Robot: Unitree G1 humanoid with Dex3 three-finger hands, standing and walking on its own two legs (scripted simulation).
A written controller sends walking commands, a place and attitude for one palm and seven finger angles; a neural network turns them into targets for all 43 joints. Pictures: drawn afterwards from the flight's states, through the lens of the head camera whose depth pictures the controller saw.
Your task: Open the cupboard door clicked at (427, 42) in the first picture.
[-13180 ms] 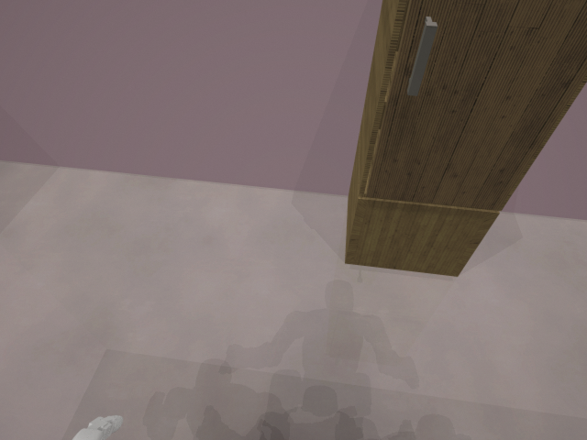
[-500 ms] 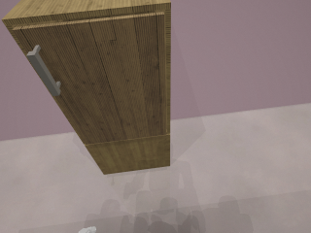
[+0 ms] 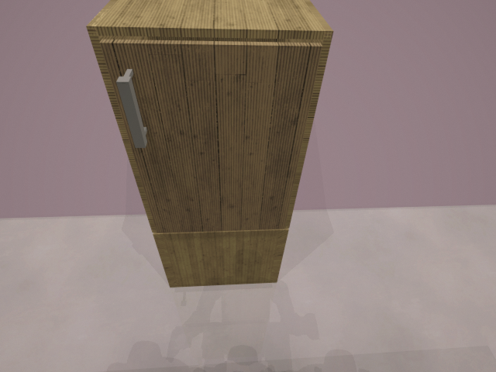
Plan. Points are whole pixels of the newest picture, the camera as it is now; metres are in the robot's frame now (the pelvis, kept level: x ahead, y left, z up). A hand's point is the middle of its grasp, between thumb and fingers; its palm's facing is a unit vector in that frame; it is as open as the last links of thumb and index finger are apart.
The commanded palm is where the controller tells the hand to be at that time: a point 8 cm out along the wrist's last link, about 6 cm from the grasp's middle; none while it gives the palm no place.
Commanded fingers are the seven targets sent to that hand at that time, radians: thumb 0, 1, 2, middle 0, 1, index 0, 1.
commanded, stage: come to a stop and stand still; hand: left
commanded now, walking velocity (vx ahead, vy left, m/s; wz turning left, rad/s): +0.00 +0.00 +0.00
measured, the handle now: (135, 109) +0.57 +0.28 +0.14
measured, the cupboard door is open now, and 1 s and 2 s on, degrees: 0 0 0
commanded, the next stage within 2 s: look again from close up in 0.48 s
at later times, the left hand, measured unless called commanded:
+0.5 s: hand out of the picture +0.03 +0.23 -0.15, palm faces -0.01 -0.97 -0.25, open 7.3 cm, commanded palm none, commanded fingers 0.00 0.90 0.90 -0.20 -0.30 -0.20 -0.30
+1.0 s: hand out of the picture -0.01 +0.17 -0.15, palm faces +0.02 -0.98 -0.20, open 7.3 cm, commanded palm none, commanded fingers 0.00 0.90 0.90 -0.20 -0.30 -0.20 -0.30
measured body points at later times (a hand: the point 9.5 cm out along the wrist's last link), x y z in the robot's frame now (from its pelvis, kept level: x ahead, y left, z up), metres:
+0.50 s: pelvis -0.02 +0.03 +0.01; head -0.03 +0.03 +0.46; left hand +0.03 +0.28 -0.13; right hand -0.03 -0.21 -0.14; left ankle -0.01 +0.10 -0.72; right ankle +0.03 -0.09 -0.72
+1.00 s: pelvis -0.01 +0.00 +0.02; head -0.02 -0.01 +0.47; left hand -0.01 +0.22 -0.13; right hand -0.01 -0.22 -0.14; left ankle -0.01 +0.10 -0.72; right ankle +0.03 -0.09 -0.72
